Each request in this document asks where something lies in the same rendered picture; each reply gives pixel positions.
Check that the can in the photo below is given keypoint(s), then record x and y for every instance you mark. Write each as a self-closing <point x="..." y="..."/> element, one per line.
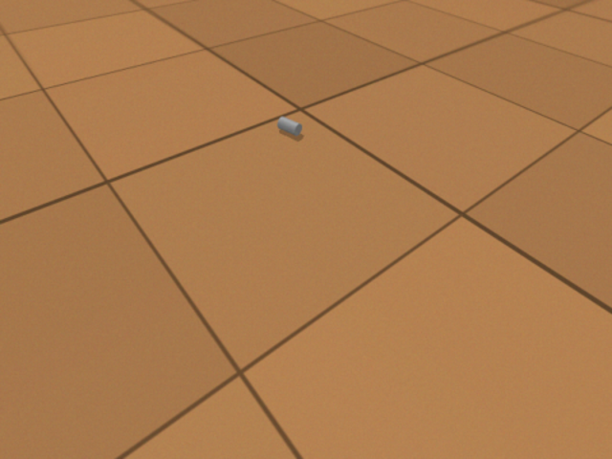
<point x="289" y="126"/>

